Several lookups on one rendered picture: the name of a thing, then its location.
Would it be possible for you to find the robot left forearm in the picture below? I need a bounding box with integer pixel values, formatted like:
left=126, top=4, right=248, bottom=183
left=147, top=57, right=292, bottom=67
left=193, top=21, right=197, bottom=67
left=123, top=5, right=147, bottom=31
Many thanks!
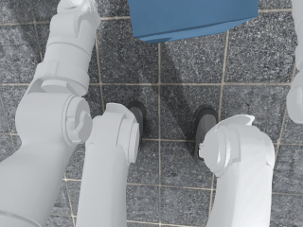
left=15, top=0, right=101, bottom=133

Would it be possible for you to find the robot left thigh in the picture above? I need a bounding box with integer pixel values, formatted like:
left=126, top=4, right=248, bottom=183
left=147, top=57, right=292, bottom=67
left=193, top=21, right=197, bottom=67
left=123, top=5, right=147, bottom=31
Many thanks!
left=76, top=112, right=140, bottom=227

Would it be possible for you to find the robot right upper arm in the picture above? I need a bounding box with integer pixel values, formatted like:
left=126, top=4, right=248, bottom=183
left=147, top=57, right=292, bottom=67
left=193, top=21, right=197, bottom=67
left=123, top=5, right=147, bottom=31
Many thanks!
left=286, top=69, right=303, bottom=124

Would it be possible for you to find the robot right foot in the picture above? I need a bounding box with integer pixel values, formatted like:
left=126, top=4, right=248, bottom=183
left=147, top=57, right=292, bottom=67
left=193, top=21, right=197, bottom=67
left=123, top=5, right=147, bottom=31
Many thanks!
left=192, top=108, right=219, bottom=166

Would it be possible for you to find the robot right forearm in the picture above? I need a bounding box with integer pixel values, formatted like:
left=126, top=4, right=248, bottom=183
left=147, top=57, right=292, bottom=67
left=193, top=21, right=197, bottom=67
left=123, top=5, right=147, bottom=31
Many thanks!
left=291, top=0, right=303, bottom=71

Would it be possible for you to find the carton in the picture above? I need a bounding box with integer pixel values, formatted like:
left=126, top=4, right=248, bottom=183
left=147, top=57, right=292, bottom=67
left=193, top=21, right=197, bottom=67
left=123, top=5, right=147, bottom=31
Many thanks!
left=128, top=0, right=258, bottom=44

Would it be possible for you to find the robot left upper arm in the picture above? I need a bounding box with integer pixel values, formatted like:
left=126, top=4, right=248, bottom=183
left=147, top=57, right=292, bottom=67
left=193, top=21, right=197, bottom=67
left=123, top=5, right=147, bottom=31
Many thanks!
left=0, top=92, right=93, bottom=227

